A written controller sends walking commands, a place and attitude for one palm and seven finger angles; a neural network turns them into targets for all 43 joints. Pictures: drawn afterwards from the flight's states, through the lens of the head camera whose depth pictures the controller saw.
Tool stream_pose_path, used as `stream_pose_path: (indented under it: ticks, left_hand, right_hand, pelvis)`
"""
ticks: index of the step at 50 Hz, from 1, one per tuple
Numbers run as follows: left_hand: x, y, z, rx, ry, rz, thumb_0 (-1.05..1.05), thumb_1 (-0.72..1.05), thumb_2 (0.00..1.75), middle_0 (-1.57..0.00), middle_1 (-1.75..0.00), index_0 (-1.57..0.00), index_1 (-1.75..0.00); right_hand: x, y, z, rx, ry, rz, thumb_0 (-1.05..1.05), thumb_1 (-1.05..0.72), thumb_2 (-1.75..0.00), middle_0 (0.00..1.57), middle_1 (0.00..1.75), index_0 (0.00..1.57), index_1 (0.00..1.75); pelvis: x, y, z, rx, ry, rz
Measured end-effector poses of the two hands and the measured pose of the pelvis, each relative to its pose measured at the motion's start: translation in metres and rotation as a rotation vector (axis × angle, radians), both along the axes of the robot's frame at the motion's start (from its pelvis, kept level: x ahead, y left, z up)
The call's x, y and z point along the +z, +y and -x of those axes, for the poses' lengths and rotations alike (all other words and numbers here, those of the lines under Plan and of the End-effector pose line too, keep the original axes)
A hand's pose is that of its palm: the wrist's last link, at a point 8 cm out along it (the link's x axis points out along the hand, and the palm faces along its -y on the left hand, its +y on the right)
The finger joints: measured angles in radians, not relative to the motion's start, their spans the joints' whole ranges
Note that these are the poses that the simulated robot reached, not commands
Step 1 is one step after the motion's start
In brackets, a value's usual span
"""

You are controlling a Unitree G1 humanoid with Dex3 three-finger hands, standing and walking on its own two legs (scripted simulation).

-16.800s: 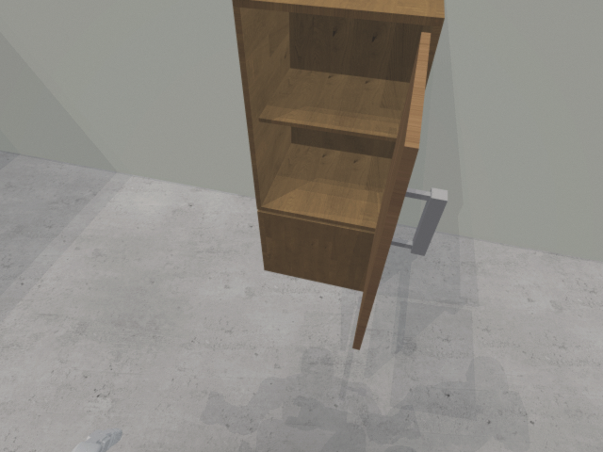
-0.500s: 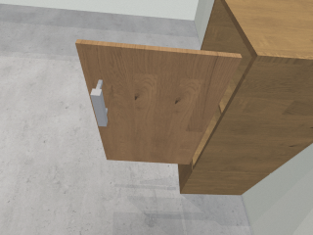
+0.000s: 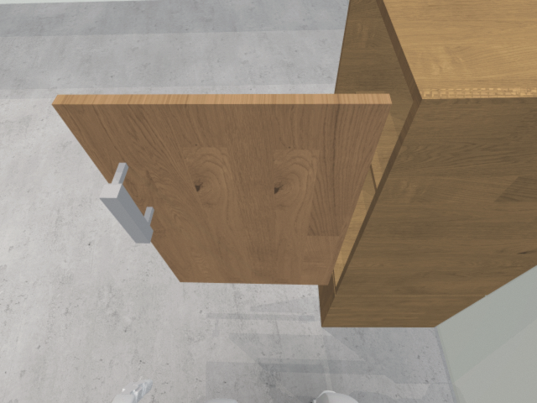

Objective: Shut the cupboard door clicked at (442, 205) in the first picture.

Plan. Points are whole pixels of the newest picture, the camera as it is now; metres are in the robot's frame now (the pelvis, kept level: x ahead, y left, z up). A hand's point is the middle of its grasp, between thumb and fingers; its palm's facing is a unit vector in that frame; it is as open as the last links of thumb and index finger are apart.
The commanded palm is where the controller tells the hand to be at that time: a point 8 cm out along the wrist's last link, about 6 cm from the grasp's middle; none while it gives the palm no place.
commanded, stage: come to a stop and stand still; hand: left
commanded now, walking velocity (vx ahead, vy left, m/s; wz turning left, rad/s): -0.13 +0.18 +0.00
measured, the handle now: (133, 204) +0.38 +0.24 +0.05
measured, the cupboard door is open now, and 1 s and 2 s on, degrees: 89 89 89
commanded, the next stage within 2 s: look again from close up in 0.72 s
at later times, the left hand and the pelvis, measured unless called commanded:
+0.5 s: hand out of the picture -0.05 +0.23 -0.17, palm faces +0.10 -0.97 -0.23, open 7.4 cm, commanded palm none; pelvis -0.07 +0.02 +0.01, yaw +1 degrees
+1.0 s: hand out of the picture -0.01 +0.17 -0.16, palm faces -0.03 -0.97 -0.24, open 7.3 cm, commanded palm none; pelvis -0.07 -0.01 +0.00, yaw +0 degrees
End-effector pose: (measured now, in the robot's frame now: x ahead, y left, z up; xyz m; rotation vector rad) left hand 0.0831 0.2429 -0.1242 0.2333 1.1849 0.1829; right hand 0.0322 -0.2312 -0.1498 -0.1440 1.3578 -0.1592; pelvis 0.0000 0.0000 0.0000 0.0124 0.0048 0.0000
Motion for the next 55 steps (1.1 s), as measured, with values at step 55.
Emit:
stream_pose_path:
  ticks: [55]
  left_hand:
    - [-0.005, -0.034, 0.086, 0.020, 0.020, 0.047, 0.01, 0.94, 0.90, -0.20, -0.30, -0.20, -0.29]
  right_hand:
    - [0.003, 0.013, 0.102, -0.014, -0.014, -0.060, 0.02, -0.92, -0.90, 0.20, 0.30, 0.19, 0.30]
  pelvis:
    - [0.005, -0.016, 0.056, 0.001, -0.037, 0.017]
